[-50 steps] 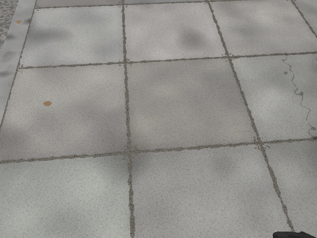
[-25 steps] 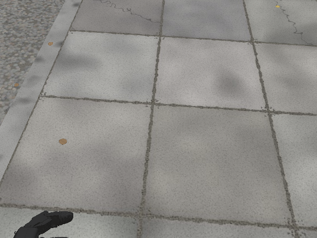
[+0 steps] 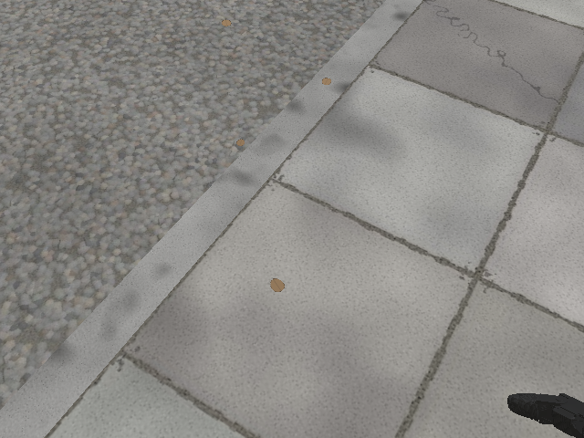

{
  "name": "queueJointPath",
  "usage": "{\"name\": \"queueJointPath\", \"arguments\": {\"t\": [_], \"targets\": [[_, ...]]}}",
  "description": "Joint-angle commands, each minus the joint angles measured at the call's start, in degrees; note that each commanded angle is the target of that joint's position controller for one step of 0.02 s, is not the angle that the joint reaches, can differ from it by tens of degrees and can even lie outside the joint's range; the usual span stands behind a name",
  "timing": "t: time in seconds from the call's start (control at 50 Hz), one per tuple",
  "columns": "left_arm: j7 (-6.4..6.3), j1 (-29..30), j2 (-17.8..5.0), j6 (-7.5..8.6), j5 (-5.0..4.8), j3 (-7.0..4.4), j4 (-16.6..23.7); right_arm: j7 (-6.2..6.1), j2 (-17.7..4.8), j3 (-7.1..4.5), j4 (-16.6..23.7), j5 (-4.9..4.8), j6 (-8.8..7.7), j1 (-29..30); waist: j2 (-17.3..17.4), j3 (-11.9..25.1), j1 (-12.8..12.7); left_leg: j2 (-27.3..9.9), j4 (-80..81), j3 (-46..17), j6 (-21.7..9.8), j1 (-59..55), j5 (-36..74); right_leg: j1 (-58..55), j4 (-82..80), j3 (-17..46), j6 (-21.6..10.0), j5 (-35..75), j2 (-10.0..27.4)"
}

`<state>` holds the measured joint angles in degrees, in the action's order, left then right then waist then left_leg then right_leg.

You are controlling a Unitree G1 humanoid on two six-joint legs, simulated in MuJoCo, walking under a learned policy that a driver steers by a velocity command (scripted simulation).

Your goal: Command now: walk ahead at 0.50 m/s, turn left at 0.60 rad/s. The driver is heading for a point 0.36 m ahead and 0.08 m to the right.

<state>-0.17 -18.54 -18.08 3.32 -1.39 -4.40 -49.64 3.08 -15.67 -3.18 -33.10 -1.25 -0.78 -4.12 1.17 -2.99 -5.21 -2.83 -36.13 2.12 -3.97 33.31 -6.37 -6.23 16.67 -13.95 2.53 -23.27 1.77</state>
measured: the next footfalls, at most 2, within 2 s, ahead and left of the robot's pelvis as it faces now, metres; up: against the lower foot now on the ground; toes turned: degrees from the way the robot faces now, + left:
left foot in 0.04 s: +0.19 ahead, +0.10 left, +0.00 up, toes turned +4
right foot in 0.50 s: +0.48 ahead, -0.07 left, +0.00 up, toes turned +5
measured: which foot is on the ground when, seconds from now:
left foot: up 0.00-0.02, down 0.04-0.52, up 0.54-0.76, down 0.78-1.00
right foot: down 0.00-0.02, up 0.04-0.48, down 0.50-1.00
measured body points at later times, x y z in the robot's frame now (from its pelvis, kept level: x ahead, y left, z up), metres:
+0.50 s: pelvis +0.28 +0.02 +0.01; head +0.31 +0.03 +0.45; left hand +0.44 +0.28 -0.09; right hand +0.37 -0.26 -0.11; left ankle +0.15 +0.10 -0.72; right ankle +0.45 -0.07 -0.72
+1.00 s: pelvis +0.39 +0.04 +0.01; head +0.39 +0.05 +0.46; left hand +0.47 +0.30 -0.12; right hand +0.49 -0.21 -0.12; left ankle +0.35 +0.17 -0.72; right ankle +0.44 -0.07 -0.72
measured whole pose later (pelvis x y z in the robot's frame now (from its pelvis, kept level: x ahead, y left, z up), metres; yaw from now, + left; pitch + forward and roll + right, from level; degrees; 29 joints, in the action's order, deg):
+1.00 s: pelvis +0.39 +0.04 +0.01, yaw +6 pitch -1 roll -1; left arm -0.3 -7.8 -13.4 0.3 0.7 -1.1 -52.7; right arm -1.9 -12.9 -1.8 -51.5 0.6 -0.7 -14.7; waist -0.7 -1.0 -0.3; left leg -1.2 -30.9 -1.4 1.0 11.9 -18.6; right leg 17.0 28.8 -1.3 -0.1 -11.3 0.1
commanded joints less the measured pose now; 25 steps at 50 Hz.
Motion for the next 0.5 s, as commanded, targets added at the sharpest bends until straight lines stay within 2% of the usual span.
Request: {"name": "queueJointPath", "arguments": {"t": [0.02, 0.04, 0.06, 0.08, 0.1, 0.12, 0.14, 0.16, 0.18, 0.22, 0.26, 0.32, 0.36, 0.4, 0.44, 0.48, 0.5], "targets": [[-0.85, 3.39, -11.7, -0.37, -0.86, -2.61, 3.71, -0.57, -10.5, -4.94, 0.69, 0.03, -0.04, -14.28, -5.38, 9.08, 12.33, 6.79, 4.33, 4.04, -5.11, -23.48, -0.68, 6.48, 22.6, 1.25, -6.58, 61.87, 11.84], [-0.9, 1.85, -8.26, -0.09, 1.06, -1.25, 4.65, -1.86, -14.98, -6.59, -1.36, -0.33, 0.66, -22.73, 2.29, 14.15, 15.06, -0.52, 5.15, -8.47, -8.47, -41.07, -0.75, 21.53, 40.67, 1.38, -4.13, 38.75, 9.1], [0.13, -3.05, -0.88, 1.5, 2.68, 1.33, 8.26, -1.88, -20.45, -6.67, -0.09, -0.54, -0.26, -19.01, 15.6, 20.37, 6.97, -14.39, 12.14, -42.46, -19.65, -56.68, -12.59, 45.42, 59.12, 9.06, -1.37, -11.07, -2.94], [0.91, 4.29, -6.71, 3.41, 0.58, 0.32, 8.71, -1.45, -14.52, -5.14, 0.97, -0.25, -1.18, -20.59, 7.64, 23.39, 12.33, -15.67, 18.93, -48.14, -19.04, -56.77, -19.16, 51.31, 63.3, 19.4, -2.25, -9.74, -1.69], [1.23, 8.95, -8.51, 4.4, -1.15, -0.15, 10.45, -1.28, -12.21, -4.24, 0.23, 0.29, -2.07, -18.42, 5.37, 14.41, 12.04, -14.11, 20.04, -40.02, -16.26, -49.91, -14.56, 54.42, 61.02, 18.82, -3.43, -3.7, 0.55], [0.84, 9.16, -7.45, 4.84, -0.34, 0.18, 10.22, -1.31, -11.03, -3.79, 0.25, 0.22, -2.47, -15.04, 0.36, 10.04, 9.22, -11.61, 19.99, -33.67, -14.45, -41.43, -8.03, 51.43, 55.88, 18.84, -3.58, 1.12, 2.9], [0.6, 7.71, -7.36, 4.61, 0.87, 0.05, 8.85, -1.51, -8.6, -2.98, 0.5, 0.53, -2.5, -11.26, -0.46, 7.53, 6.73, -9.8, 20.33, -27.12, -12.9, -34.65, -0.53, 47.52, 51.17, 18.32, -3.0, 4.07, 4.99], [0.79, 5.61, -7.4, 3.85, 0.95, -0.09, 7.89, -1.78, -7.0, -2.27, 1.08, 1.42, -2.67, -9.26, 1.26, 6.99, 4.98, -8.72, 21.48, -23.62, -12.32, -30.14, 5.12, 43.51, 49.4, 18.39, -2.56, 6.2, 6.42], [0.9, 4.34, -6.86, 3.07, 0.97, -0.05, 7.14, -1.89, -6.55, -2.06, 0.82, 1.62, -2.93, -8.59, 1.82, 6.85, 4.32, -8.23, 22.62, -21.62, -12.31, -27.59, 8.95, 41.49, 48.14, 17.74, -1.86, 7.21, 6.75], [0.89, 3.96, -5.16, 1.74, 1.17, 0.32, 6.35, -2.13, -7.44, -2.06, -0.8, 1.48, -3.66, -9.54, 1.63, 5.73, 4.05, -7.74, 24.42, -16.44, -12.34, -24.06, 14.69, 40.77, 45.29, 16.45, -0.46, 10.22, 6.83], [0.67, 7.87, -4.08, 1.19, 1.43, 0.73, 7.54, -2.61, -8.33, -2.13, -2.45, 1.6, -3.99, -10.84, 1.24, 2.86, 5.07, -6.86, 25.52, -12.56, -11.42, -22.7, 19.84, 43.09, 39.53, 16.08, 0.55, 15.92, 6.82], [1.07, 12.38, -2.22, 1.95, 1.98, 1.42, 8.59, -3.5, -8.33, -1.8, -4.25, 1.59, -3.41, -11.17, 1.62, 2.04, 6.37, -2.65, 23.73, -5.34, -7.63, -20.85, 28.1, 38.03, 25.52, 13.9, 0.28, 27.43, 4.02], [1.74, 15.59, -1.64, 2.47, 1.76, 1.67, 9.25, -3.79, -9.0, -1.84, -6.08, 1.44, -3.1, -13.82, 1.78, 2.83, 8.33, -3.12, 23.11, -5.26, -6.55, -22.03, 26.29, 34.55, 19.44, 13.11, -0.24, 34.95, 1.77], [2.32, 16.49, -2.21, 2.57, 1.56, 1.5, 9.53, -3.85, -8.99, -1.75, -7.51, 1.33, -2.71, -14.44, 2.56, 2.75, 8.52, -4.59, 21.35, -6.57, -6.27, -25.57, 24.91, 34.48, 15.58, 13.96, -1.25, 34.91, 0.9], [2.81, 15.97, -3.43, 2.67, 2.03, 1.06, 9.51, -3.9, -8.71, -1.71, -8.59, 1.25, -2.21, -14.2, 3.25, 3.14, 7.74, -6.39, 17.38, -8.63, -5.93, -30.13, 25.77, 35.04, 13.07, 14.77, -2.91, 29.95, 0.28], [2.85, 11.42, -5.02, 2.88, 2.64, 0.34, 8.14, -4.1, -8.75, -1.78, -9.27, 1.1, -1.63, -12.81, 3.58, 4.89, 4.8, -6.43, 10.84, -9.8, -4.62, -32.69, 30.65, 30.71, 10.2, 14.15, -4.93, 27.19, -1.09], [2.53, 7.31, -6.33, 3.16, 3.1, -0.16, 6.82, -4.17, -8.23, -1.58, -9.34, 1.13, -1.48, -12.68, 1.88, 7.53, 2.72, -3.52, 4.21, -8.43, -2.68, -32.14, 31.97, 23.59, 6.96, 13.72, -6.21, 37.5, -0.99]]}}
